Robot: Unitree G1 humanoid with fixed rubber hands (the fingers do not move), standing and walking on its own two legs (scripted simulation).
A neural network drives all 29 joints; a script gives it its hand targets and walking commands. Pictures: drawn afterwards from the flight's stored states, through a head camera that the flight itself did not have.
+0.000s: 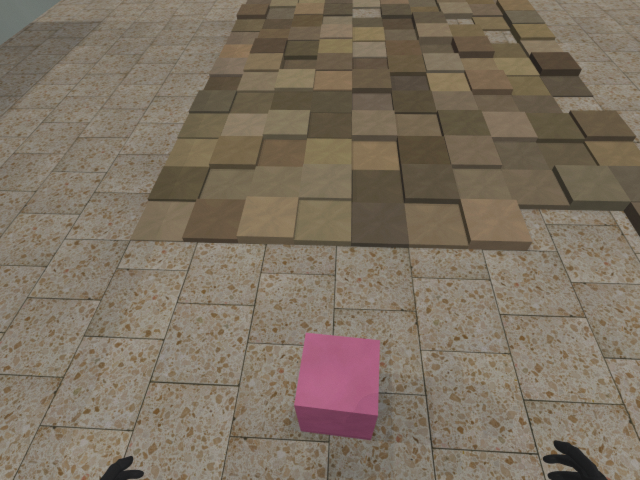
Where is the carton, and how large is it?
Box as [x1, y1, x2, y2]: [294, 333, 379, 439]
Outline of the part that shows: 306,333 294,403 300,429 303,431 370,439 377,416 379,340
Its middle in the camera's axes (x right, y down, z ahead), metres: +0.06 +0.43 +1.11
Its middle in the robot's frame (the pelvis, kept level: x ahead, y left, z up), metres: +0.44 -0.01 -0.66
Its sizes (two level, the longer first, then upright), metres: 0.210 0.200 0.250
